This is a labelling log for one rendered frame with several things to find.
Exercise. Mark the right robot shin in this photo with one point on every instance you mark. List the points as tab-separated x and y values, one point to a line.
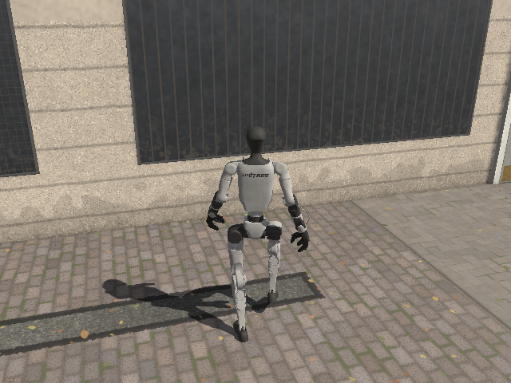
273	268

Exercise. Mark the robot right hand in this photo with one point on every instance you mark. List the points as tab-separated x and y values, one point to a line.
304	240

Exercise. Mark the robot left hand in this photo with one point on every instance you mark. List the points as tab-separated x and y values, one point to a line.
218	219

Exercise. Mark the robot right upper arm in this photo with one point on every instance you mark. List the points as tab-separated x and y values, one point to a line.
285	182

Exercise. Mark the robot left upper arm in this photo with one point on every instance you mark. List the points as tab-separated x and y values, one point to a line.
230	169

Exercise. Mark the right robot forearm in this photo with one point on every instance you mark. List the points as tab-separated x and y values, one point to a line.
296	216

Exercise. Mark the humanoid robot head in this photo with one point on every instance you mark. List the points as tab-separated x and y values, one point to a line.
256	137

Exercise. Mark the left robot forearm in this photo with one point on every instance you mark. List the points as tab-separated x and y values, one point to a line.
214	207

